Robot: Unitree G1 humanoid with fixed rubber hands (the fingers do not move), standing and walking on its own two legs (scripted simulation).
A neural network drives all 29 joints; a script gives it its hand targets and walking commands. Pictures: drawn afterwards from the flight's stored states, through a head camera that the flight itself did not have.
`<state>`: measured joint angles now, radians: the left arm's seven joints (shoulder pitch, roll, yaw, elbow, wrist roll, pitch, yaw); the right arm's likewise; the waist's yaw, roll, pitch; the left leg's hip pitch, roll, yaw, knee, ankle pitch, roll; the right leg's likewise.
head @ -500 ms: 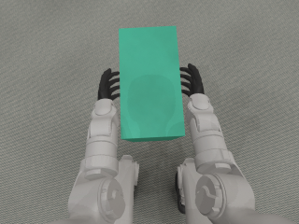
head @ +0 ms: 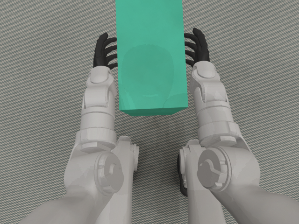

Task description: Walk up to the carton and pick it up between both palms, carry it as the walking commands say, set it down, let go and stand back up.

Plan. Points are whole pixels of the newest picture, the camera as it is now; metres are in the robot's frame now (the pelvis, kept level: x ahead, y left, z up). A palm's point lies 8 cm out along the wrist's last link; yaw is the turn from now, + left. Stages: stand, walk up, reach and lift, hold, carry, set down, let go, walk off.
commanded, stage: set down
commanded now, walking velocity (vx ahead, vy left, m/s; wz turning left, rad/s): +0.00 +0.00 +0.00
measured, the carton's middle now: (150, 65) +0.52 +0.05 -0.16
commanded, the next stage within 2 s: none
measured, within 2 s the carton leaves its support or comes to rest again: rests again in 1.76 s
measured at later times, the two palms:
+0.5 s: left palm (109, 67) +0.51 +0.16 -0.16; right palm (190, 65) +0.52 -0.07 -0.16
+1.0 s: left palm (113, 68) +0.53 +0.17 -0.24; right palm (182, 66) +0.55 -0.06 -0.24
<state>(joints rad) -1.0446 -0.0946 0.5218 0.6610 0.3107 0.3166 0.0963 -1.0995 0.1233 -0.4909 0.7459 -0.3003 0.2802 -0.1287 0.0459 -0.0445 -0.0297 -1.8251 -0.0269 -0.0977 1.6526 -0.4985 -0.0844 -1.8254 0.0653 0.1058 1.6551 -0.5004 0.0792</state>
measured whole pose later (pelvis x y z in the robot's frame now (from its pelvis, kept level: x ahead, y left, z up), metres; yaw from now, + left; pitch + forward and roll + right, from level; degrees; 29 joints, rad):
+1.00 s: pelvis +0.00 +0.00 -0.10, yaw +0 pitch +42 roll +0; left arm -1.37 0.05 0.46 0.74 0.24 0.32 0.11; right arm -1.39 0.00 -0.43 0.78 -0.21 0.28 -0.17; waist 0.06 -0.04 0.22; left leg -2.15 -0.06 -0.12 1.99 -0.57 -0.10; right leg -2.15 0.10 0.12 1.98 -0.58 0.11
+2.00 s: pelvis -0.01 +0.00 -0.14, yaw +0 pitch +37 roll +0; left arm -1.50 0.16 0.41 0.86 0.17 0.30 0.08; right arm -1.54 -0.10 -0.36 0.94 -0.13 0.25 -0.14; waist 0.06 -0.03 0.39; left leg -2.20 -0.09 -0.12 2.13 -0.58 -0.12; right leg -2.19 0.12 0.13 2.14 -0.59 0.12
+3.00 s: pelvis -0.01 +0.00 -0.14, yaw +1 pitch +35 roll +0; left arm -1.52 0.17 0.53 0.91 0.24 0.22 -0.02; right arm -1.58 -0.09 -0.46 0.95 -0.29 0.20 -0.03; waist 0.05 -0.01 0.43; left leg -2.17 -0.10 -0.12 2.14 -0.58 -0.13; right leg -2.17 0.12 0.13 2.15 -0.60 0.12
